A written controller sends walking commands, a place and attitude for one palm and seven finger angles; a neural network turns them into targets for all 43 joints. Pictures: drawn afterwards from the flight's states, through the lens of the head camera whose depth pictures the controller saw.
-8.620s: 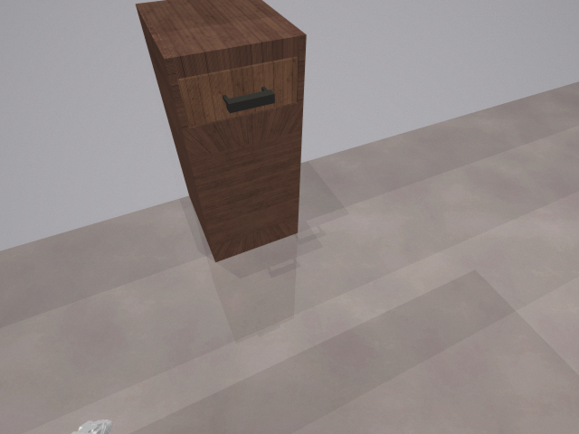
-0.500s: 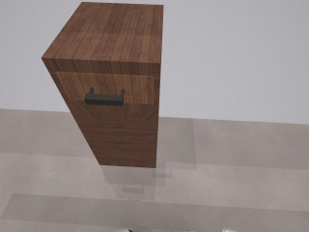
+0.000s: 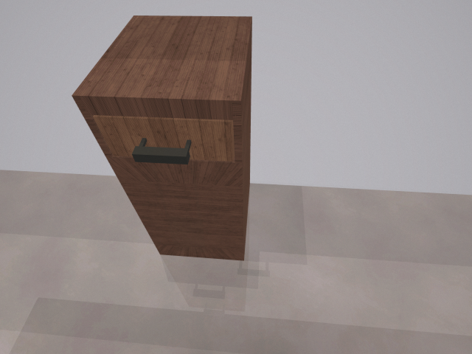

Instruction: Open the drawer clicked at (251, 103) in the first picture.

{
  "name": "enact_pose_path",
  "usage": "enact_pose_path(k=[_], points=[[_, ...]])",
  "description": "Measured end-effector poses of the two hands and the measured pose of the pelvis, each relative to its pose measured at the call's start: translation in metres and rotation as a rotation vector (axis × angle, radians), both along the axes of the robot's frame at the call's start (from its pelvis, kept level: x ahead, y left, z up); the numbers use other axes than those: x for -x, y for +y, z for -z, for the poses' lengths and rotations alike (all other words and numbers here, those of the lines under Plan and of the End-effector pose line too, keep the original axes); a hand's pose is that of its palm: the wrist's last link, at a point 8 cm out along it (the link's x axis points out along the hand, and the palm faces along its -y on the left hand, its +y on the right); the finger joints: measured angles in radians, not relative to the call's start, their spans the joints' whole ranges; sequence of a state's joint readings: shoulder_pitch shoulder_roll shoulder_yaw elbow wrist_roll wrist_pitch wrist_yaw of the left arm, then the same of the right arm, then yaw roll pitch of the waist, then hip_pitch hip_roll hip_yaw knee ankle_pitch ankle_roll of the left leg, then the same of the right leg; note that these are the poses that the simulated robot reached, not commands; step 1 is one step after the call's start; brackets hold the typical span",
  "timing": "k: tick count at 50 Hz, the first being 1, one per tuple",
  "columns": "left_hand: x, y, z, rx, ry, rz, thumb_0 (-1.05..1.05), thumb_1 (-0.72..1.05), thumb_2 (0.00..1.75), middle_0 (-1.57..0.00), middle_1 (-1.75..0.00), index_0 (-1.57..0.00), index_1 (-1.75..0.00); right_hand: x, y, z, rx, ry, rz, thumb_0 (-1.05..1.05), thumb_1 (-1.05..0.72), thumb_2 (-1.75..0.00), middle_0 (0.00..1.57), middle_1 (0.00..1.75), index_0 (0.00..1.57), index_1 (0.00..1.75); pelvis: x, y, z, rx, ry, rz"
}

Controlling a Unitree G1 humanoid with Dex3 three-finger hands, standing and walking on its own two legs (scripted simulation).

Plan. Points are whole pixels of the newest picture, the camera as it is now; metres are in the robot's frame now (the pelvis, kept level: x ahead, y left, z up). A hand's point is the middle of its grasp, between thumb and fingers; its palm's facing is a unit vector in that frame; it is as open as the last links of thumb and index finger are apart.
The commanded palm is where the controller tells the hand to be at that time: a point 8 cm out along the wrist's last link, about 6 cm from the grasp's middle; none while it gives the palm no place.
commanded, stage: come to a stop and stand still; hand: left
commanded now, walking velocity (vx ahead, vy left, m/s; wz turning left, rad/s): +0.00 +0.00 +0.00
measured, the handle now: (163, 148) +0.57 +0.24 -0.03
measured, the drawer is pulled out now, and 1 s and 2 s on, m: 0.00 0.00 0.00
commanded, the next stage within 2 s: look again from close up in 0.36 s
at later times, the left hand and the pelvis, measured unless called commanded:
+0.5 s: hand out of the picture +0.01 +0.20 -0.18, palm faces +0.01 -0.98 -0.20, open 7.3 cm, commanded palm none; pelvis +0.00 +0.03 +0.00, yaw -1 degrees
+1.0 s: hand out of the picture -0.05 +0.20 -0.18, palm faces +0.02 -0.98 -0.18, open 7.4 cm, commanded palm none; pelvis -0.04 +0.04 +0.00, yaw -1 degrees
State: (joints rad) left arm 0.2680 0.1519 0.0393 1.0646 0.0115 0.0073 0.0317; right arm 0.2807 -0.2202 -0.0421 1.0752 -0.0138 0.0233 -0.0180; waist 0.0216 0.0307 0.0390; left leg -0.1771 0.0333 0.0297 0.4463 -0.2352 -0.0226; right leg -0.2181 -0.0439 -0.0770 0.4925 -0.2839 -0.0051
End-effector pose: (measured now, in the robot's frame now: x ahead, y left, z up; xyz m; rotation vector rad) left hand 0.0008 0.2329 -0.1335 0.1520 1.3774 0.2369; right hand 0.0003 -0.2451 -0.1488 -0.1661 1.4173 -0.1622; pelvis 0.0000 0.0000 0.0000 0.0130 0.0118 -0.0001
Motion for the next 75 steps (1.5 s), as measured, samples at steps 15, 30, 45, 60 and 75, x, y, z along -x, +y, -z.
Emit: enact_pose_path(k=[15,30,45,60,75], points=[[-0.004,0.011,0.014,0.070,0.031,0.035,0.01,0.92,0.90,-0.20,-0.30,-0.20,-0.30,-0.024,0.042,-0.009,0.010,-0.089,0.004,0.01,-0.95,-0.90,0.20,0.29,0.20,0.30,-0.007,0.026,-0.002,0.012,-0.031,0.022],[-0.003,0.025,0.017,0.041,0.001,0.092,0.00,0.91,0.90,-0.20,-0.30,-0.20,-0.30,0.015,0.062,-0.001,-0.025,-0.058,0.029,0.00,-0.92,-0.90,0.20,0.29,0.20,0.30,0.005,0.037,0.005,0.022,-0.031,0.015],[0.030,0.025,0.016,0.060,-0.039,0.079,0.00,0.91,0.90,-0.20,-0.30,-0.20,-0.30,0.043,0.069,0.000,-0.039,-0.095,0.030,0.00,-0.92,-0.90,0.20,0.29,0.20,0.30,0.033,0.040,0.004,0.015,-0.063,0.022],[0.090,0.002,0.017,0.095,0.071,0.007,0.00,0.91,0.90,-0.20,-0.30,-0.20,-0.30,0.073,0.058,0.001,-0.047,-0.006,0.027,0.00,-0.91,-0.90,0.20,0.29,0.20,0.30,0.040,0.028,0.005,0.016,-0.044,0.012],[0.037,0.003,0.023,0.112,0.062,0.028,0.01,0.91,0.90,-0.20,-0.30,-0.20,-0.30,0.049,0.070,0.006,-0.051,-0.004,0.081,0.00,-0.91,-0.90,0.20,0.29,0.20,0.30,-0.006,0.031,0.012,0.005,-0.023,0.039]])
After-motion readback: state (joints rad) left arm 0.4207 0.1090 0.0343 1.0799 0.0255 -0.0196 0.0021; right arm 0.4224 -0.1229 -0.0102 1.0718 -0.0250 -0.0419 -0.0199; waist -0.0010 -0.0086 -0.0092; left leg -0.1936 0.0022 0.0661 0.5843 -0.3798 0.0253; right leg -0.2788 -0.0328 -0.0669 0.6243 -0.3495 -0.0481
